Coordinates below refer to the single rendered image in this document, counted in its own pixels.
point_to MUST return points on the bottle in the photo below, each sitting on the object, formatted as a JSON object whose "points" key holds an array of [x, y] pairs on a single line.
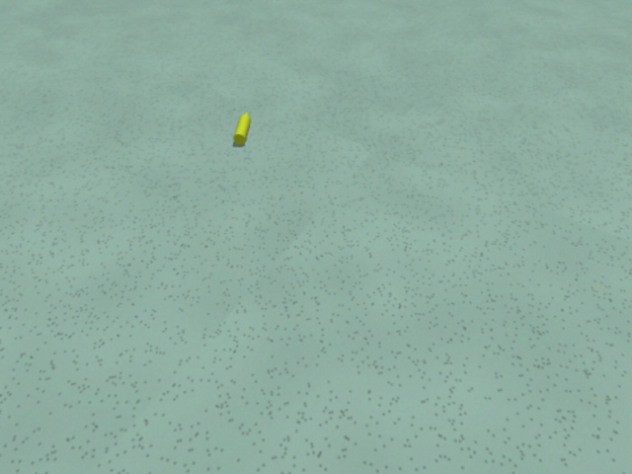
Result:
{"points": [[242, 129]]}

